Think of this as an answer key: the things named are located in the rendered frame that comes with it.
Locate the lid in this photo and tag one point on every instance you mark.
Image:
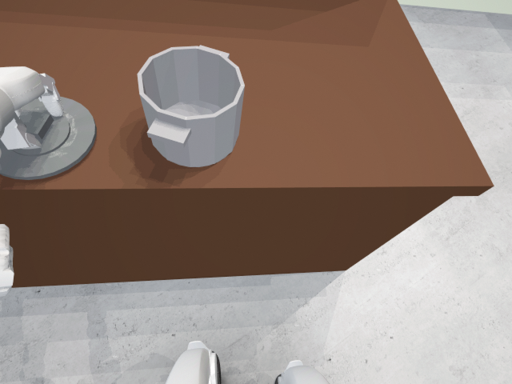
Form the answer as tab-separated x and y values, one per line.
67	141

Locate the knob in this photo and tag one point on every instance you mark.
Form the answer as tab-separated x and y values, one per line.
36	123

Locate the right robot thigh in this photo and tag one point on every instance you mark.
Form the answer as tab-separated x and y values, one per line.
302	375

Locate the left robot hand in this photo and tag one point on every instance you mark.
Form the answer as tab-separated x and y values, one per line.
23	85

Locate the table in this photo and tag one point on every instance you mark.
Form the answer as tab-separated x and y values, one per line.
346	139

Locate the pot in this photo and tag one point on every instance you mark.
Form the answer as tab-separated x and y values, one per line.
192	98

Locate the right robot shin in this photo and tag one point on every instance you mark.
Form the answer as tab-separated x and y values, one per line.
294	363

